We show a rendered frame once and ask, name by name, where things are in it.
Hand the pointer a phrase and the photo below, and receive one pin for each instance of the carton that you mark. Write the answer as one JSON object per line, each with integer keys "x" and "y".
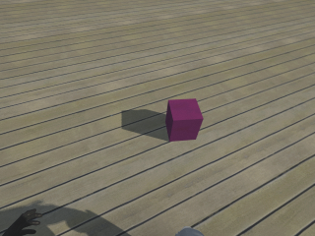
{"x": 183, "y": 119}

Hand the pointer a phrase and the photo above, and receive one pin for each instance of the left robot hand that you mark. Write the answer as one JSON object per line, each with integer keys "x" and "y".
{"x": 16, "y": 229}

